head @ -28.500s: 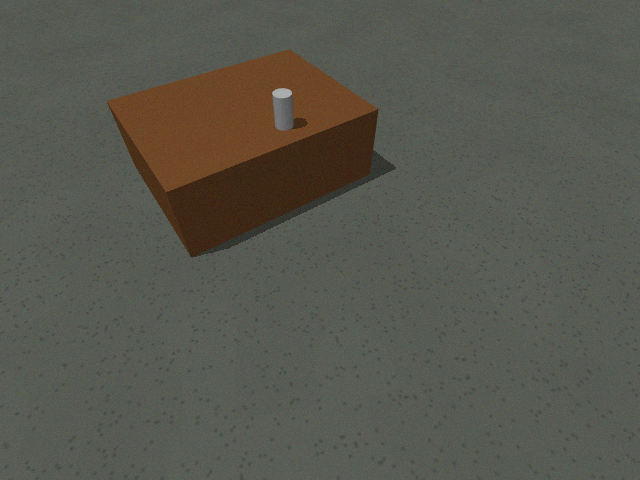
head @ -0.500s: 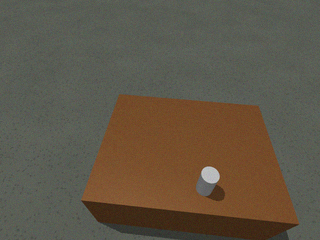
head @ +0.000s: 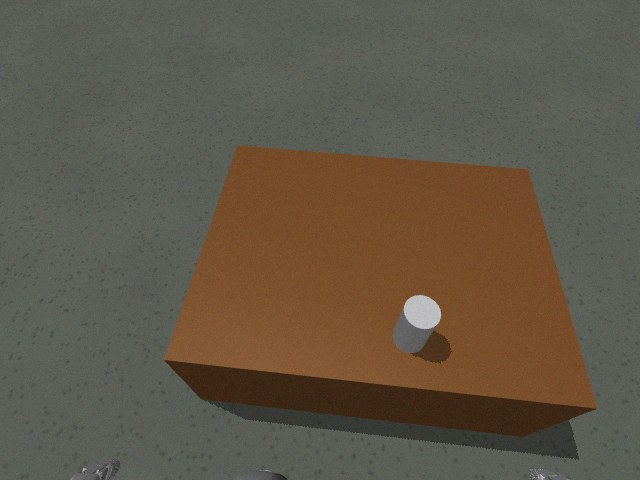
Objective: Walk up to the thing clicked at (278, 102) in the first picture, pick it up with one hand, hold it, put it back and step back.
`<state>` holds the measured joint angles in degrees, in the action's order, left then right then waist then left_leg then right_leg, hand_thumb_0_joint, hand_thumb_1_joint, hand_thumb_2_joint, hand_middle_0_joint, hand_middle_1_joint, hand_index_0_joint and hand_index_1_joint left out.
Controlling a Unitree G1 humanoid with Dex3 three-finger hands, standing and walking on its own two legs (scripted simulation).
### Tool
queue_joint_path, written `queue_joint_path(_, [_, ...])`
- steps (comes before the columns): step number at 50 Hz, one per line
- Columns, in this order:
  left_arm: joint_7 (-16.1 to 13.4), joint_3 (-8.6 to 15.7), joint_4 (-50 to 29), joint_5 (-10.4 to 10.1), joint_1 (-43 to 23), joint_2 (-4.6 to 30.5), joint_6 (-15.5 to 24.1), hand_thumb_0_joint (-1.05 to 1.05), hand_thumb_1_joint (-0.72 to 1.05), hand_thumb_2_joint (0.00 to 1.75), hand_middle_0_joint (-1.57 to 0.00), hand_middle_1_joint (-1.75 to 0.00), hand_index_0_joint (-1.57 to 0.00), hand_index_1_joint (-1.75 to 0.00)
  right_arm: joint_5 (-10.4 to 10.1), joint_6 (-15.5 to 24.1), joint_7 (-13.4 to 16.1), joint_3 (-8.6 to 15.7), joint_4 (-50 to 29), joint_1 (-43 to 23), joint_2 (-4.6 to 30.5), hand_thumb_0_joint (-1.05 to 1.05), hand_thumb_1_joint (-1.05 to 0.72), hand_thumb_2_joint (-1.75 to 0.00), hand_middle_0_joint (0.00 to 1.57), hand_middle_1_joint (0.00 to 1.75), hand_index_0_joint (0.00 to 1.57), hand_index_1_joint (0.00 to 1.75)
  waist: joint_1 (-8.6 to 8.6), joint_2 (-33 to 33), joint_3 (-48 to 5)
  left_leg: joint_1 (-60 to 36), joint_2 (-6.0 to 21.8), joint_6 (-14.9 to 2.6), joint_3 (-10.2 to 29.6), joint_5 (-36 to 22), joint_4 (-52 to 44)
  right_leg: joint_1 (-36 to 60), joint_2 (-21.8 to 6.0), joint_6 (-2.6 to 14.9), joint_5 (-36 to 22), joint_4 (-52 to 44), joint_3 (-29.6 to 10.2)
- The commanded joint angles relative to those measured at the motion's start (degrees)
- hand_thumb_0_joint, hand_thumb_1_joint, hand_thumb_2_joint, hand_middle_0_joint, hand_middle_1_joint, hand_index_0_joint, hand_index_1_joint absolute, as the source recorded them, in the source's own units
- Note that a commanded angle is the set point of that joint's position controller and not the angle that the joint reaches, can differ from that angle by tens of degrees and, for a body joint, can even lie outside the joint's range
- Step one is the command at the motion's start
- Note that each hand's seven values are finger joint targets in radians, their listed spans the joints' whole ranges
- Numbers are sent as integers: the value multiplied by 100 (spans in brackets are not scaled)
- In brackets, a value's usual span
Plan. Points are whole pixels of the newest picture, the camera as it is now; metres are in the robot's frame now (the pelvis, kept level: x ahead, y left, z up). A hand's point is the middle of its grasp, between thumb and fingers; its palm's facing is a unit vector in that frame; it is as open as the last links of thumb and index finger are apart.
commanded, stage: step back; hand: right
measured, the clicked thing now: (415, 325) +0.46 -0.19 -0.34
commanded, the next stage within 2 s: none
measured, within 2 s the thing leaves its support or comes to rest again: neither
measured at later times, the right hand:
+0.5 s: hand out of the picture +0.01 -0.24 -0.16, palm faces -0.14 +0.91 -0.39, open 7.4 cm
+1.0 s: hand out of the picture -0.11 -0.25 -0.16, palm faces -0.02 +0.93 -0.37, open 7.4 cm
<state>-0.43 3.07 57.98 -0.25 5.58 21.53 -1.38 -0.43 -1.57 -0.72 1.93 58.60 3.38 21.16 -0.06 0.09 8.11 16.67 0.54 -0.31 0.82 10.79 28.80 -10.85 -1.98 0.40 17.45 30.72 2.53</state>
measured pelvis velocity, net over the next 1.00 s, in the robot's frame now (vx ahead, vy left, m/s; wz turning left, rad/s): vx -0.21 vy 0.02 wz -0.01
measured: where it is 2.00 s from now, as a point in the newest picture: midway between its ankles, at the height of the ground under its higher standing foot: outside the picture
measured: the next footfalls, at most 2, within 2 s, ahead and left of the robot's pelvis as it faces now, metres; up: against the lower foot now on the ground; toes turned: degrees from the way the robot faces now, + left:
left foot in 0.40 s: -0.06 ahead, +0.13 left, +0.00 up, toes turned +2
right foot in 0.78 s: -0.15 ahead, -0.10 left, +0.00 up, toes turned +1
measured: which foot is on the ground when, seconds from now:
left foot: down 0.00-0.10, up 0.12-0.38, down 0.40-0.80, up 0.82-1.00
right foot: down 0.00-0.42, up 0.44-0.76, down 0.78-1.00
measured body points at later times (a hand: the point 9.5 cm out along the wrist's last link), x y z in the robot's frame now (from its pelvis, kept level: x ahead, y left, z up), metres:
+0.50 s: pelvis -0.09 +0.02 -0.01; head -0.02 +0.05 +0.43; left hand +0.00 +0.35 -0.14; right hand +0.02 -0.28 -0.13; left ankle -0.10 +0.13 -0.74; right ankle -0.07 -0.13 -0.69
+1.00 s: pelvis -0.21 +0.02 -0.01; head -0.15 +0.00 +0.44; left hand -0.10 +0.33 -0.11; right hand -0.11 -0.30 -0.14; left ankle -0.23 +0.16 -0.67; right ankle -0.19 -0.10 -0.74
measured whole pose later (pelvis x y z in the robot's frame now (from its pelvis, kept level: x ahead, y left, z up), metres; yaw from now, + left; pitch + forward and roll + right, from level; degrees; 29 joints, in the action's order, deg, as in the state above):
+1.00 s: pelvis -0.21 +0.02 -0.01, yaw -1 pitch -1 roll +1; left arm -0.8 3.5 46.5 2.2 9.9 20.2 -1.5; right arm -0.6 -3.1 1.1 2.6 49.5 8.8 23.7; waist 0.9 2.3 8.7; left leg 25.7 -5.7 0.5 7.4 29.4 63.9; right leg -17.4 -0.5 0.6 17.0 35.6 -1.9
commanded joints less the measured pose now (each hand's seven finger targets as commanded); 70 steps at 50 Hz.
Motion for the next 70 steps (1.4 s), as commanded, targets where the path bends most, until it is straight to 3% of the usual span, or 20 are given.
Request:
queue_joint_path(1, [-61,277,-390,41,701,963,-42,0,90,90,-20,-30,-20,-30,60,-61,126,435,-722,-228,1622,0,-90,-90,20,30,20,30,141,888,-1492,-133,1333,-1289,1249,-1969,-154,228,120,325,-15,1039,-230])
queue_joint_path(5, [-48,515,-742,217,390,1922,62,0,90,90,-20,-30,-20,-30,25,-168,125,330,-1083,-377,953,0,-90,-90,20,30,20,30,328,-1456,-697,1067,-845,-188,363,2048,2987,-623,-2130,1506,-1632,-1504,-2766])
queue_joint_path(6, [-80,542,-964,294,78,2071,97,0,90,90,-20,-30,-20,-30,146,-221,154,376,-1081,-102,1098,0,-90,-90,20,30,20,30,222,-1363,-546,1063,-584,-164,939,2409,4014,-1193,-2506,1886,-1735,-1515,-3237])
queue_joint_path(9, [-122,439,-1197,272,-611,1523,133,0,90,90,-20,-30,-20,-30,-28,-183,130,463,-824,635,1276,0,-90,-90,20,30,20,30,-251,-711,-740,1137,-571,-51,874,1703,4311,-503,-1435,1309,-2375,-763,-1444])
queue_joint_path(14, [-224,452,-1218,254,380,1444,121,0,90,90,-20,-30,-20,-30,98,-70,141,298,-1129,217,1145,0,-90,-90,20,30,20,30,389,-996,-1231,1560,-151,49,564,1899,2260,1457,-1504,1212,-3583,48,-1316])
queue_joint_path(18, [-166,473,-1444,117,25,1613,6,0,90,90,-20,-30,-20,-30,180,-5,118,359,-871,890,1156,0,-90,-90,20,30,20,30,-5,-1174,-1333,31,-218,-28,-165,816,192,496,-1315,982,-3435,554,-1024])
queue_joint_path(20, [-129,367,-1548,53,183,1203,-45,0,90,90,-20,-30,-20,-30,321,54,120,501,-925,921,1539,0,-90,-90,20,30,20,30,-41,32,-1373,-775,704,-332,1059,-1140,-593,-628,-598,416,-1625,1422,-688])
queue_joint_path(21, [-171,317,-1625,-3,2,1034,-48,0,90,90,-20,-30,-20,-30,236,49,63,609,-1048,608,2239,0,-90,-90,20,30,20,30,-123,1755,-1305,-797,1832,-1187,2534,-2424,-781,-1592,739,120,1622,2419,-257])
queue_joint_path(22, [-251,429,-1520,109,-344,1247,-75,0,90,90,-20,-30,-20,-30,237,64,64,649,-1041,767,2329,0,-90,-90,20,30,20,30,-425,1476,-1308,-342,2198,-1716,3143,-2327,-873,-1384,781,94,2399,3479,-1105])
queue_joint_path(25, [-227,416,-1283,-25,353,1107,-86,0,90,90,-20,-30,-20,-30,249,44,198,419,-1207,59,1486,0,-90,-90,20,30,20,30,183,668,-1054,-945,1365,-1208,1266,-2883,-216,-2098,717,145,1437,4203,-1345])
queue_joint_path(33, [-115,405,-1384,68,416,1042,28,0,90,90,-20,-30,-20,-30,212,20,228,431,-1372,473,1447,0,-90,-90,20,30,20,30,-201,892,-984,-1139,1476,-1476,1079,-2365,-110,-1381,484,-207,1200,2284,-682])
queue_joint_path(38, [-93,414,-1041,168,1165,986,151,0,90,90,-20,-30,-20,-30,72,-84,182,441,-1505,164,1519,0,-90,-90,20,30,20,30,138,850,-1431,-686,1180,-973,817,-1354,596,63,330,54,-514,-692,-150])
queue_joint_path(41, [-68,671,-1355,243,724,2150,184,0,90,90,-20,-30,-20,-30,4,-112,217,349,-1627,-222,1122,0,-90,-90,20,30,20,30,401,-1678,-787,1197,-493,0,342,2485,3146,-517,-2129,1762,-1760,-1183,-3503])
queue_joint_path(42, [-87,644,-1515,264,458,1979,220,0,90,90,-20,-30,-20,-30,30,-146,237,410,-1502,-50,1264,0,-90,-90,20,30,20,30,267,-1266,-534,1080,-406,46,1013,2517,3993,-948,-2203,1808,-2066,-1160,-3491])
queue_joint_path(45, [-146,523,-1690,226,-44,1441,175,0,90,90,-20,-30,-20,-30,-59,-56,246,342,-1319,491,1201,0,-90,-90,20,30,20,30,-86,-760,-724,1148,-692,46,900,1840,4242,-393,-1193,1233,-3032,-497,-1616])
queue_joint_path(52, [-207,490,-1805,217,317,1392,53,0,90,90,-20,-30,-20,-30,117,41,236,329,-1332,741,1108,0,-90,-90,20,30,20,30,189,-1180,-1155,732,-92,65,256,1787,1284,772,-1184,1088,-3345,194,-1487])
queue_joint_path(55, [-127,425,-1888,109,179,1333,-67,0,90,90,-20,-30,-20,-30,204,135,212,437,-1139,1145,1168,0,-90,-90,20,30,20,30,-23,-755,-1291,-379,-131,-26,-20,-206,-556,72,-747,655,-2537,939,-1183])
queue_joint_path(58, [-190,498,-1903,133,-301,1256,-77,0,90,90,-20,-30,-20,-30,230,160,155,647,-1309,767,2234,0,-90,-90,20,30,20,30,-345,1188,-1056,121,2335,-1827,3315,-1741,-964,-1283,769,49,2068,3552,-1187])
queue_joint_path(62, [-133,494,-1563,44,470,1214,-91,0,90,90,-20,-30,-20,-30,236,169,275,456,-1392,243,1529,0,-90,-90,20,30,20,30,211,674,-814,-357,1495,-1318,1403,-2124,-295,-1778,675,36,1231,4187,-1298])
queue_joint_path(70, [-37,432,-1406,135,645,1000,24,0,90,90,-20,-30,-20,-30,208,34,251,486,-1476,497,1641,0,-90,-90,20,30,20,30,-35,1125,-1376,-995,1304,-1191,1103,-1917,300,-673,332,-60,654,495,-423])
